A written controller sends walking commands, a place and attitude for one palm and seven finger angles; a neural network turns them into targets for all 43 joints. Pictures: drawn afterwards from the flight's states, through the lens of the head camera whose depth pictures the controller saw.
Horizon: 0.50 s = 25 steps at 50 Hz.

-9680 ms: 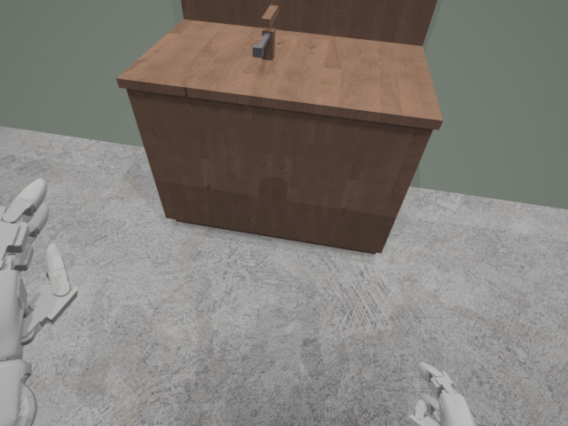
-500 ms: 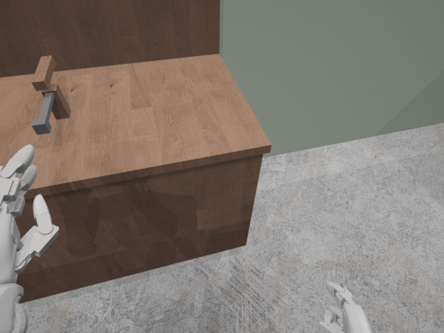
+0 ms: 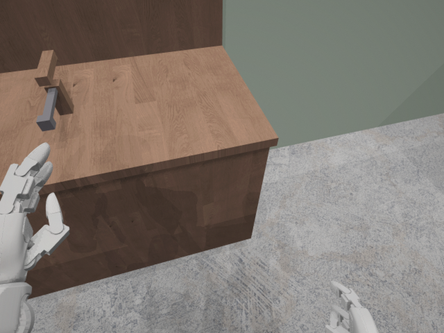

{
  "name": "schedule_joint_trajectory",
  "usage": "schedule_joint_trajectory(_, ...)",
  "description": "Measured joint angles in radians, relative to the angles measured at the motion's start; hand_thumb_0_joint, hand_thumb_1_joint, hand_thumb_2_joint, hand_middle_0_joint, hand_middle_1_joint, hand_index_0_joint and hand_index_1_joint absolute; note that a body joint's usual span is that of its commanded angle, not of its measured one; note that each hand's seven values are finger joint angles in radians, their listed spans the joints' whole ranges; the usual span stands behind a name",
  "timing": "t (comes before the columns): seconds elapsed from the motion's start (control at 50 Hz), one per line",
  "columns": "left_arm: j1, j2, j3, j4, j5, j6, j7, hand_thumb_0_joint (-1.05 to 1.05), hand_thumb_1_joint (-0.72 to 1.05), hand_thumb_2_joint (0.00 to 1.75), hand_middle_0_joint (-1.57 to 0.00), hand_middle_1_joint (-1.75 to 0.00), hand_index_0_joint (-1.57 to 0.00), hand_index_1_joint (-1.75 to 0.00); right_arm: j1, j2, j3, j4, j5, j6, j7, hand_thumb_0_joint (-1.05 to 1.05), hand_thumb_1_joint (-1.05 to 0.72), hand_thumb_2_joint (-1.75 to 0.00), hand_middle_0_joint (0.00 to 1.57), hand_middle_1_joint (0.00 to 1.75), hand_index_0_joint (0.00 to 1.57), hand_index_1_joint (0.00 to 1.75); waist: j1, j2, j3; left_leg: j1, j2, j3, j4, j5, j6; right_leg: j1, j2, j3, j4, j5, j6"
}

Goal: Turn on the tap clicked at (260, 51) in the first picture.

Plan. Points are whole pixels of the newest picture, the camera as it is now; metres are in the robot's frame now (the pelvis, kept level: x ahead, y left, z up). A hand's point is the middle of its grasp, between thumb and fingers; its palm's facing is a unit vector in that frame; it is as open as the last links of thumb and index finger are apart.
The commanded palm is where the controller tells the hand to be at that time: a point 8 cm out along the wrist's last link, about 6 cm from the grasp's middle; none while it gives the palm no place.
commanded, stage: look again from close up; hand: left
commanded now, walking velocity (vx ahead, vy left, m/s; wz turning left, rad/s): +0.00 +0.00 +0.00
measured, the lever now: (46, 122) +0.53 +0.45 +0.06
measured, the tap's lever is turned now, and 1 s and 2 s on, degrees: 0 0 0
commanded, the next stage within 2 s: shuffle to correct the standing spot in 0.02 s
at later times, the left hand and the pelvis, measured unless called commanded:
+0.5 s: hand (53, 190) +0.27 +0.27 +0.15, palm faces +0.38 -0.85 -0.37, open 7.4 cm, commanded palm +0.21 +0.30 +0.18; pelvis +0.05 +0.02 -0.01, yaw +0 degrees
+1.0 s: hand (39, 158) +0.32 +0.30 +0.17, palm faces +0.35 -0.80 -0.48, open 7.4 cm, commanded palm +0.25 +0.35 +0.18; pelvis +0.10 +0.07 -0.02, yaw +1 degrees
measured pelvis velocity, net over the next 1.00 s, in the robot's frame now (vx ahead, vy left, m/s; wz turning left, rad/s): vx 0.10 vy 0.07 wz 0.01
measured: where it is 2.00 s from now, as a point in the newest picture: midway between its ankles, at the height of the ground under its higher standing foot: (178, 332)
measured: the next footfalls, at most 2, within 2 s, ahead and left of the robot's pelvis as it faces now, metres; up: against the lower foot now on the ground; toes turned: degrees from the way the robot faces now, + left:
left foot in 0.68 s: +0.15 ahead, +0.15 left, +0.00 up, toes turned -1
right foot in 0.94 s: +0.16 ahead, -0.03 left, +0.00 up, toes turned -5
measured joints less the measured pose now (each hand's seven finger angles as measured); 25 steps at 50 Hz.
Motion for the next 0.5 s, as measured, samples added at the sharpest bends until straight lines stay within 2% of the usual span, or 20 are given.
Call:
schedule_joint_trajectory(0.04, 0.036, 0.012, -0.018, -0.010, 0.008, 0.001, -0.013, 0.01, 0.89, 0.90, -0.21, -0.30, -0.21, -0.30, 0.010, 0.013, 0.005, 0.007, -0.003, 0.003, -0.010, 0.01, -0.91, -0.90, 0.20, 0.30, 0.20, 0.30, 0.002, -0.015, -0.004, 0.005, -0.004, -0.005, 0.000, -0.003, 0.002, 0.006, -0.004, -0.004, 0.002, -0.007, 0.002)
schedule_joint_trajectory(0.12, -0.008, 0.058, 0.036, 0.007, 0.008, 0.004, -0.007, 0.01, 0.88, 0.90, -0.22, -0.30, -0.22, -0.30, 0.018, 0.036, 0.022, 0.015, -0.008, -0.003, -0.023, 0.01, -0.91, -0.90, 0.20, 0.30, 0.20, 0.30, 0.023, -0.051, 0.002, 0.010, -0.005, -0.019, 0.003, -0.007, 0.001, 0.020, -0.005, -0.018, -0.003, -0.011, 0.000)
schedule_joint_trajectory(0.22, -0.115, 0.040, 0.084, -0.005, 0.003, -0.001, 0.018, 0.01, 0.89, 0.90, -0.22, -0.30, -0.22, -0.30, -0.006, 0.031, 0.028, 0.013, -0.017, -0.028, -0.013, 0.01, -0.91, -0.90, 0.21, 0.30, 0.20, 0.30, 0.041, -0.061, 0.007, 0.012, -0.009, -0.027, 0.020, -0.021, 0.007, 0.029, -0.009, -0.026, 0.003, -0.021, 0.005)
schedule_joint_trajectory(0.34, -0.075, -0.005, 0.032, -0.039, 0.014, -0.013, 0.013, 0.01, 0.89, 0.90, -0.21, -0.30, -0.21, -0.30, -0.036, 0.022, 0.021, -0.012, -0.022, -0.019, -0.002, 0.01, -0.90, -0.90, 0.21, 0.30, 0.20, 0.30, 0.028, -0.043, -0.037, 0.007, -0.009, -0.007, 0.071, -0.079, 0.022, 0.016, -0.010, -0.004, 0.058, -0.072, 0.009)
schedule_joint_trajectory(0.44, -0.059, 0.021, 0.039, -0.018, 0.019, 0.011, 0.004, 0.01, 0.89, 0.90, -0.21, -0.30, -0.21, -0.30, -0.045, 0.028, 0.018, -0.036, -0.020, 0.007, -0.008, 0.01, -0.90, -0.90, 0.21, 0.30, 0.20, 0.30, 0.014, -0.042, -0.030, 0.017, -0.016, 0.009, 0.110, -0.125, 0.027, 0.004, -0.018, 0.013, 0.133, -0.130, 0.007)
schedule_joint_trajectory(0.5, -0.070, 0.040, 0.059, -0.033, 0.014, 0.023, 0.004, 0.01, 0.89, 0.90, -0.21, -0.30, -0.21, -0.30, -0.043, 0.026, 0.015, -0.039, -0.018, 0.019, -0.004, 0.01, -0.90, -0.90, 0.21, 0.30, 0.20, 0.30, 0.003, -0.029, -0.011, 0.012, -0.009, -0.003, 0.149, -0.155, 0.024, 0.016, -0.012, 0.001, 0.144, -0.151, 0.015)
